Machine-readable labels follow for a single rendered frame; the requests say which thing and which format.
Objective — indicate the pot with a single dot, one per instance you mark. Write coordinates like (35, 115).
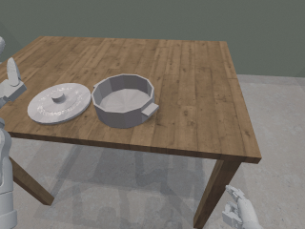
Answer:
(123, 101)

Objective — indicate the knob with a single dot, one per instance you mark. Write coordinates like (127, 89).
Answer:
(57, 96)

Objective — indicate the robot right hand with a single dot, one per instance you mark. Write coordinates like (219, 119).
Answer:
(236, 215)

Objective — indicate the table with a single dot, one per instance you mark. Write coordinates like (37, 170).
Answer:
(202, 112)

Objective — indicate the lid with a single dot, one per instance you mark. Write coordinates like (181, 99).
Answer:
(44, 111)

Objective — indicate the robot left hand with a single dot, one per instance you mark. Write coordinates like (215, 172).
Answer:
(12, 87)

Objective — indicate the robot left forearm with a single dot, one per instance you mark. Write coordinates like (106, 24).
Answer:
(8, 215)

